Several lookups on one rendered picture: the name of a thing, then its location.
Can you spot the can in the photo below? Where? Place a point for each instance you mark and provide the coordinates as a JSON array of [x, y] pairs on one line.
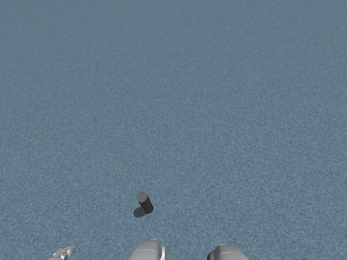
[[144, 201]]

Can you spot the left robot hand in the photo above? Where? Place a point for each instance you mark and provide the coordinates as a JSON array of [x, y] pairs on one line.
[[63, 254]]

